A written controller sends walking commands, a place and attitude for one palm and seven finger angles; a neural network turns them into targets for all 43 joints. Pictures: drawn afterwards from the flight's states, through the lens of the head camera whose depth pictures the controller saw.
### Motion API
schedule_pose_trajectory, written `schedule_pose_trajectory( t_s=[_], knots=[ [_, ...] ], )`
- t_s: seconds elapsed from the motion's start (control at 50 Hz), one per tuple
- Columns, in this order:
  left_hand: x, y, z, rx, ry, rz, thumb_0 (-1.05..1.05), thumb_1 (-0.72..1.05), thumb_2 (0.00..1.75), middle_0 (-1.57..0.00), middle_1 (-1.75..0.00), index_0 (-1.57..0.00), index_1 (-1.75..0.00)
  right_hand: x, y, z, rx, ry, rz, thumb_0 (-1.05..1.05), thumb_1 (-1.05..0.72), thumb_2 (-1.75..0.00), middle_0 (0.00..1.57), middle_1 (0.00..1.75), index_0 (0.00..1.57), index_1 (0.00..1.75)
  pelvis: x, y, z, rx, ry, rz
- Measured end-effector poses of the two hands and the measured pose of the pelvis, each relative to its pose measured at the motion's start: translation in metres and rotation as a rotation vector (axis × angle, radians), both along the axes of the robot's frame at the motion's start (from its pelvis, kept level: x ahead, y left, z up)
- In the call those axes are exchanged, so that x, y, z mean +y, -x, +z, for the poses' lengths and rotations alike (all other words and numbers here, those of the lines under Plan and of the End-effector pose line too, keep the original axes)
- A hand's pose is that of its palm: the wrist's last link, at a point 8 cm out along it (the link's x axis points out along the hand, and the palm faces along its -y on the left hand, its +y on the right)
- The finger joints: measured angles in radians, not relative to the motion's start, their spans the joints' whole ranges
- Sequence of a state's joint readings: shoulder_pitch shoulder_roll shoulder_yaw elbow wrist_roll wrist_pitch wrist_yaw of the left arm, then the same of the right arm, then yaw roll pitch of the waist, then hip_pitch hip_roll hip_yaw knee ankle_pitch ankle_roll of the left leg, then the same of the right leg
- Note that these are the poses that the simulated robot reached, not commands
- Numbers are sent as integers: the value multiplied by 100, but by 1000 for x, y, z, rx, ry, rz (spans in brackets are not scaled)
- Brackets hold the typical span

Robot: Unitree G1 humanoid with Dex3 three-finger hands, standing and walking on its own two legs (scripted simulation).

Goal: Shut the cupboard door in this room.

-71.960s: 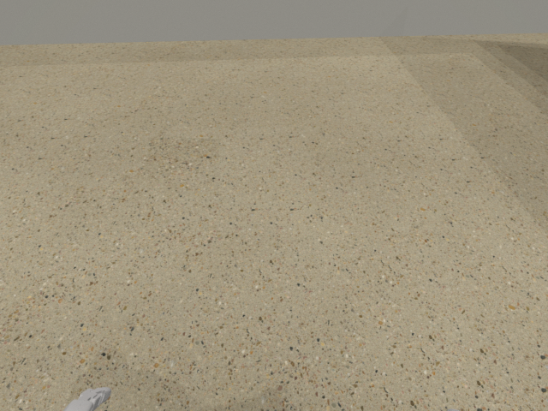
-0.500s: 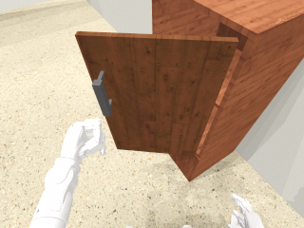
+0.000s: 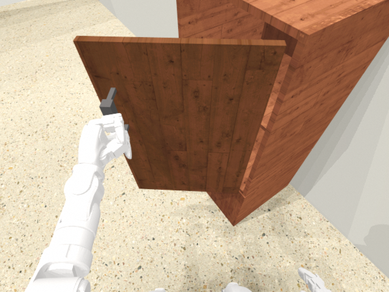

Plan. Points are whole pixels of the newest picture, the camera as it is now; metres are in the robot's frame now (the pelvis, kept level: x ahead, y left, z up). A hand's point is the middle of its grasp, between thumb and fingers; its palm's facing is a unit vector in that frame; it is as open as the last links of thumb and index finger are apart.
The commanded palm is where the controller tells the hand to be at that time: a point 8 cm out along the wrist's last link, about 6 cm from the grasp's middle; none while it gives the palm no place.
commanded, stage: bring the fist close to the handle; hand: left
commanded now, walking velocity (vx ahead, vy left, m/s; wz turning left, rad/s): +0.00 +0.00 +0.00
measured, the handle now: (117, 118) +0.47 +0.19 +0.08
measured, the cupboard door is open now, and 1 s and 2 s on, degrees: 52 42 30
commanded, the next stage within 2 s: push the door shut along its arc in 0.20 s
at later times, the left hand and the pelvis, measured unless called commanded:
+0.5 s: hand (126, 145) +0.39 +0.15 +0.07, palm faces -0.08 -1.00 -0.03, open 3.1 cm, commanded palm +0.38 +0.21 +0.08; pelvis -0.01 +0.01 +0.00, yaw +1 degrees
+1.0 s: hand (135, 124) +0.45 +0.14 +0.08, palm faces -0.20 -0.98 -0.03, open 3.1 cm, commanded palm +0.45 +0.19 +0.08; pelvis -0.02 +0.02 -0.01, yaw +1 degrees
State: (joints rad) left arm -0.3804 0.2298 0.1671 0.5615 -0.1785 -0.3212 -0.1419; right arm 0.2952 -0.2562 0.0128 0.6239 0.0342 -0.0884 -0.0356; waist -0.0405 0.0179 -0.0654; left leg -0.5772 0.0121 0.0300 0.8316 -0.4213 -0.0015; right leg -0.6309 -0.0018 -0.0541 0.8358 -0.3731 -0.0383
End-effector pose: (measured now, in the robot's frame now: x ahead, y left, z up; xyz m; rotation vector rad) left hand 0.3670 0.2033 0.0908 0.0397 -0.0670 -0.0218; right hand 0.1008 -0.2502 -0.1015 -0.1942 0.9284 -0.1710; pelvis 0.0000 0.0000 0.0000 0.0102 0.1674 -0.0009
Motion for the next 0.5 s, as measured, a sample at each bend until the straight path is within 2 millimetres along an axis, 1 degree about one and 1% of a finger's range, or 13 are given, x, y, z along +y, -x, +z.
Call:
schedule_pose_trajectory(
  t_s=[0.04, 0.12, 0.16, 0.24, 0.34, 0.42, 0.5],
  knots=[
    [3, 0, 0, 15, -13, -4, 1, 90, 90, -130, -150, -130, -150, -1, 4, -1, 14, -6, -8, 1, -91, -90, 20, 30, 20, 30, 0, 0, 1, -1, 0, 0],
    [10, 5, -15, 106, -6, -10, 1, 90, 90, -129, -150, -130, -150, -3, 9, -1, 31, -7, -16, 2, -91, -90, 20, 30, 20, 30, 0, 1, 2, -5, 1, 0],
    [11, 10, -19, 121, 8, -6, 1, 91, 90, -129, -150, -130, -150, -4, 9, 1, 29, -1, -19, 2, -91, -90, 20, 30, 20, 30, 1, 1, 3, -7, 2, 0],
    [10, 16, -14, 62, 23, -4, 2, 91, 90, -130, -150, -130, -150, -4, 3, 3, 10, 15, -8, 2, -91, -90, 20, 30, 20, 30, 2, 3, 3, -11, 5, 5],
    [7, 9, -6, 15, 6, -17, 2, 90, 90, -130, -150, -130, -150, 0, -7, 5, -19, 20, 8, 1, -91, -90, 20, 30, 20, 30, 3, 6, 1, -12, 8, 12],
    [4, 1, -11, 68, -11, -50, 1, 90, 90, -130, -150, -130, -150, 5, -12, 6, -38, 10, 12, 1, -91, -90, 20, 30, 20, 30, 6, 8, 0, -9, 10, 14],
    [6, -10, -15, 101, 1, -60, 1, 90, 90, -130, -150, -130, -150, 9, -10, 6, -33, 13, 7, 1, -91, -90, 21, 30, 20, 30, 8, 9, 0, -6, 9, 11]
  ],
)
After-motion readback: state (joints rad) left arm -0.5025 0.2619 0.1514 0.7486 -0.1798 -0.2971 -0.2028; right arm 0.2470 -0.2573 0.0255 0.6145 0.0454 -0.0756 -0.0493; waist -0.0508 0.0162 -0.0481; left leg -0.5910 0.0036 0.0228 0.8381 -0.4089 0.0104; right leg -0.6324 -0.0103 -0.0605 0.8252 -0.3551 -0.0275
